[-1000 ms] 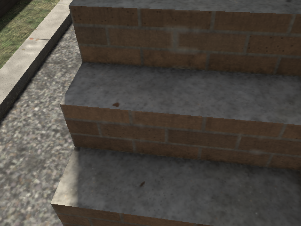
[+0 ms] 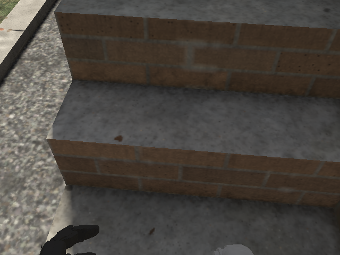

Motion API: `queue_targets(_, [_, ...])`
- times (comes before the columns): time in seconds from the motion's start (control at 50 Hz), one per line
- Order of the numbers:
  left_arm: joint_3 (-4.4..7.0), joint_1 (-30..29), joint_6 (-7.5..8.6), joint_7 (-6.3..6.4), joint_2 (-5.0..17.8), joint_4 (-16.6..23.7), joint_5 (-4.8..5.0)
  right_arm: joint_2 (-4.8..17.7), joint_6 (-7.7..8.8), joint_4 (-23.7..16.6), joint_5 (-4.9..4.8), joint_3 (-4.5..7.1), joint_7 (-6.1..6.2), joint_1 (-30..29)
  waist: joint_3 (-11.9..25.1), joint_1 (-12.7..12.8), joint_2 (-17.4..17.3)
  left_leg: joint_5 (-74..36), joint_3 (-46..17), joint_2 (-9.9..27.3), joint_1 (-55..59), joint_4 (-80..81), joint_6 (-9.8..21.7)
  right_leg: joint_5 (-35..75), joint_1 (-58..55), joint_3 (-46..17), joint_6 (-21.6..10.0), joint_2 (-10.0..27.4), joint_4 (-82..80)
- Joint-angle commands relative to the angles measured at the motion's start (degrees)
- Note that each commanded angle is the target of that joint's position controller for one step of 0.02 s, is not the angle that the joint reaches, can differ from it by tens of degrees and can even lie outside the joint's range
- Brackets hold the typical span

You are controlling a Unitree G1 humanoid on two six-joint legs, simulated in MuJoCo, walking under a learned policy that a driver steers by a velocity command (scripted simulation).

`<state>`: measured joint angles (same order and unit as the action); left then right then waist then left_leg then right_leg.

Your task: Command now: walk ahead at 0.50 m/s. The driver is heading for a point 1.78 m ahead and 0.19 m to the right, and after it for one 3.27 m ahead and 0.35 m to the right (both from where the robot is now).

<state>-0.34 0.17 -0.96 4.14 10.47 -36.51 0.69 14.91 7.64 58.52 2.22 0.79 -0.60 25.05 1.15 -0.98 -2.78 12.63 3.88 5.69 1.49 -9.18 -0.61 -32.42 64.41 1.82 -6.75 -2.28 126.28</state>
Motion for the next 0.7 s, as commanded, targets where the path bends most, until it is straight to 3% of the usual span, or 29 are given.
queue_targets(0.02, [-1.82, -5.66, -1.13, 0.12, 0.77, 9.07, 0.12, 7.67, 0.58, -1.54, -2.05, 1.52, 0.97, -3.93, -7.35, 3.69, -5.8, -26.02, 2.07, 6.69, -16.19, 13.34, 10.73, 5.15, -10.95, 6.89, 0.4, 5.7, -25.22])
queue_targets(0.04, [-2.8, -2.87, -1.55, 0.69, 0.24, 8.09, 1.23, 7.86, 0.15, -0.98, -4.53, 1.35, 1.71, -6.59, -5.06, 7.46, -9.15, -49.81, 4.58, 5.94, -20.69, 11.5, 10.62, 0.42, -25.38, 4.11, -2.58, 5.19, -41.83])
queue_targets(0.06, [-2.07, 4.85, -2.44, 1.41, 2.13, 4.99, 3.25, 10.97, -0.24, -0.65, -5.65, 2.19, 2.03, -0.07, 5.11, 8.5, -9.81, -84.19, 0.91, 8.7, -15.74, 3.49, 13.8, -10.18, -36.58, 9.86, -1.6, -2.1, -45.09])
queue_targets(0.08, [-1.2, 14.17, -2.41, 2.12, 1.92, 1.65, 3.18, 13.94, -1.17, -0.66, -4.21, 3.71, 1.83, -0.38, 9.64, 12.01, -11.84, -92.32, -1.69, 11.61, -9.42, -6.79, 12.25, -8.11, -40.5, 5.31, -1.56, -2.58, -49.06])
queue_targets(0.1, [-0.53, 21.32, -0.77, 0.84, 4.27, -4.33, 1.99, 13.12, -2.06, -1.14, -5.08, 4.06, 1.47, 0.73, 15.78, 10.99, -9.29, -94.39, 1.52, 9.18, -4.57, -21.95, 11.98, -5.55, -42.62, 0.23, -1.15, -5.94, -59.54])
queue_targets(0.12, [2.73, 25.72, -1.12, 1.89, 13.7, -5.96, -1.19, 8.62, -2.46, -5.72, -5.6, 3.72, -0.88, -0.51, 16.92, 11.4, 13.27, -72.38, -0.6, 0.14, -18.49, -40.42, 7.81, -17.49, -47.69, -29.39, -5.6, 5.8, -83.27])
queue_targets(0.14, [4.67, 27.52, -1.85, 3.01, 19.34, -8.62, -1.76, 5.48, -3.02, -7.43, -1.66, 3.77, -2.92, -6.82, 18.36, 11.41, 24.59, -12.52, -6.23, -10.07, -28.73, -59.6, 6.56, -33.19, -49.01, -53.81, -11.52, 11.52, -106.52])
queue_targets(0.16, [5.62, 19.36, -0.56, 2.14, 19.38, -8.7, -0.81, 0.39, -3.15, -10.45, 1.81, 2.8, -3.96, -10.97, 13.26, 7.67, 19.62, -5.23, -16.02, -13.87, -37.6, -85.63, 5.62, -34.96, -43.15, -59.93, -12.48, 12.48, -107.79])
queue_targets(0.18, [4.86, 13.86, 1.45, 1.15, 14.61, -9.45, -0.81, -3.75, -4.02, -13.64, 2.91, 1.6, -3.96, -13.95, 3.41, 4.12, 11.47, -3.0, -17.81, -13.17, -45.86, -97.39, 5.15, -28.93, -35.64, -51.49, -10.76, 12.14, -100.55])
queue_targets(0.2, [4.03, 7.48, 2.54, 0.84, 9.08, -10.22, -2.66, -5.15, -4.69, -15.9, 2.83, 0.64, -3.54, -15.0, -1.67, 0.53, 6.49, -3.26, -17.68, -12.05, -48.06, -99.41, 5.7, -19.18, -28.72, -35.4, -7.38, 9.54, -87.54])
queue_targets(0.22, [2.44, 5.08, 3.34, -0.3, 3.12, -10.67, -2.46, -5.36, -6.14, -14.89, 3.65, 0.73, -2.0, -10.31, -3.86, -4.37, 1.86, -3.55, -15.16, -11.76, -47.43, -102.85, 5.72, -14.2, -23.75, -26.32, -5.43, 7.81, -82.28])
queue_targets(0.24, [1.49, 6.31, 4.21, -0.85, -0.21, -12.13, -2.72, -4.97, -7.54, -13.29, 3.81, 0.98, -0.89, -5.94, -3.23, -6.16, 0.57, -7.21, -12.66, -13.08, -47.99, -105.98, 5.29, -9.06, -24.78, -21.3, -4.49, 7.47, -80.53])
queue_targets(0.26, [1.38, 11.65, 5.08, -1.84, 0.33, -14.01, -2.68, -6.01, -8.43, -13.51, 2.69, 0.9, -0.22, -6.46, -2.18, -5.33, 5.61, -2.5, -12.59, -13.26, -53.07, -110.78, 6.17, -11.32, -28.82, -24.13, -6.55, 9.5, -88.34])
queue_targets(0.3, [1.43, 12.29, 6.77, -1.86, 0.61, -13.63, -3.06, -3.64, -9.97, -14.96, 2.33, 1.49, 0.29, -8.42, -3.93, -5.35, 2.93, -3.13, -13.27, -14.12, -55.51, -114.59, 5.17, -7.03, -29.37, -21.21, -5.17, 9.97, -88.49])
queue_targets(0.34, [2.45, 17.05, 7.42, -1.08, 4.65, -13.77, -2.06, -4.23, -10.55, -16.47, 0.92, 1.29, 0.21, -11.38, -5.67, -4.65, 4.2, 1.36, -15.14, -10.82, -61.73, -106.62, 4.24, -9.95, -34.83, -21.75, -6.1, 12.95, -97.44])
queue_targets(0.36, [2.09, 14.76, 7.63, -0.28, 3.32, -12.45, -2.84, -2.47, -11.38, -16.41, 1.18, 1.77, 0.36, -11.69, -6.02, -5.32, 1.6, -1.73, -14.66, -11.85, -58.87, -106.55, 2.42, -4.51, -32.42, -18.62, -5.03, 12.2, -93.99])
queue_targets(0.38, [2.39, 18.99, 7.62, 0.05, 4.6, -12.94, -1.59, -4.22, -11.58, -16.07, -0.02, 1.34, 0.07, -12.58, -5.74, -4.04, 3.69, -1.08, -12.74, -10.64, -63.0, -104.27, 2.61, -7.8, -36.55, -18.95, -6.82, 13.97, -99.59])
queue_targets(0.42, [3.06, 22.77, 7.78, 0.86, 5.86, -12.05, -0.61, -3.61, -11.8, -16.52, -0.69, 1.46, -0.29, -15.0, -6.29, -2.28, 4.2, -0.28, -10.64, -8.51, -63.75, -97.95, 1.87, -6.25, -41.08, -17.76, -7.87, 16.07, -104.21])
queue_targets(0.46, [3.4, 24.01, 7.44, 1.36, 5.3, -11.96, -0.12, -4.09, -12.92, -14.69, -0.16, 1.74, 0.14, -13.47, -4.93, -2.67, 5.57, -0.43, -7.22, -7.67, -62.63, -101.9, 2.23, -5.61, -43.47, -15.11, -9.19, 16.12, -103.98])
queue_targets(0.48, [3.2, 21.55, 7.53, 1.57, 3.67, -10.5, -1.46, -2.59, -13.5, -15.24, 0.95, 2.34, 0.35, -14.46, -5.26, -3.28, 3.54, -2.32, -6.44, -8.07, -60.04, -102.05, 1.0, 1.74, -42.12, -12.26, -7.51, 15.21, -99.62])
queue_targets(0.5, [3.77, 24.88, 7.51, 1.58, 5.69, -11.24, -0.16, -4.33, -13.44, -14.76, 0.08, 1.86, -0.09, -14.49, -4.16, -2.42, 5.96, -1.69, -4.66, -5.67, -62.55, -98.05, 1.81, -5.17, -46.17, -12.58, -8.58, 16.3, -104.6])
queue_targets(0.54, [3.8, 18.65, 6.73, 2.38, 4.35, -7.93, -2.39, -2.25, -13.98, -17.05, 1.93, 2.68, -0.1, -17.9, -5.59, -3.71, 6.28, -0.86, -3.79, -4.87, -57.27, -88.18, -0.38, 8.06, -45.85, -9.1, -5.27, 15.01, -99.51])
queue_targets(0.56, [4.5, 22.48, 6.2, 2.74, 6.82, -8.74, -0.93, -3.83, -13.8, -15.51, 0.5, 1.99, -0.58, -15.16, -2.16, -3.06, 8.97, 0.32, -2.22, -2.81, -54.05, -79.99, 0.62, -2.49, -48.42, -9.72, -6.09, 15.77, -104.54])
queue_targets(0.58, [4.14, 16.23, 6.16, 2.95, 6.09, -5.67, -2.56, -2.41, -13.96, -17.43, 1.71, 2.33, -0.95, -15.84, -2.93, -4.51, 7.68, 2.25, 1.6, -3.68, -45.23, -68.65, -0.12, 5.17, -44.8, -6.81, -3.91, 13.36, -102.69])
queue_targets(0.6, [4.68, 15.12, 6.0, 3.36, 7.61, -6.45, -0.65, -5.01, -12.79, -14.5, -1.27, 1.4, -1.52, -10.75, -0.13, -5.49, 12.32, 2.12, 2.34, -2.74, -33.99, -54.61, 2.08, 2.15, -43.11, -4.54, -4.61, 12.81, -107.39])
queue_targets(0.62, [4.33, 12.48, 5.98, 3.7, 6.39, -5.48, -2.06, -2.6, -13.18, -15.43, -0.41, 2.64, -0.84, -11.92, -1.75, -5.15, 12.92, 6.4, 4.64, -4.04, -27.74, -47.85, 2.62, 11.65, -41.92, -4.75, -4.01, 13.43, -103.63])
queue_targets(0.64, [4.5, 15.6, 6.37, 3.19, 7.25, -6.64, 0.39, -5.04, -12.45, -14.18, -2.37, 1.59, -0.29, -10.38, 0.47, -4.11, 16.9, 5.58, 4.45, -3.26, -25.3, -40.32, 6.44, 9.47, -45.12, -6.76, -7.05, 15.5, -106.35])
queue_targets(0.66, [4.5, 16.21, 6.46, 2.62, 7.1, -6.77, 0.44, -4.4, -11.74, -13.46, -2.2, 2.09, 0.15, -8.39, -0.72, -4.12, 17.48, 6.57, 4.16, -3.13, -22.46, -36.01, 8.38, 12.15, -45.97, -8.68, -8.16, 17.16, -104.74])
queue_targets(0.7, [4.48, 16.5, 4.93, 0.94, 5.82, -7.05, 0.69, -3.94, -9.29, -10.44, -1.35, 2.91, 0.25, -1.06, -2.47, -6.68, 9.85, 8.0, 5.33, -5.82, -14.79, -14.28, 10.6, 28.83, -46.9, -4.02, -9.32, 14.4, -86.0])
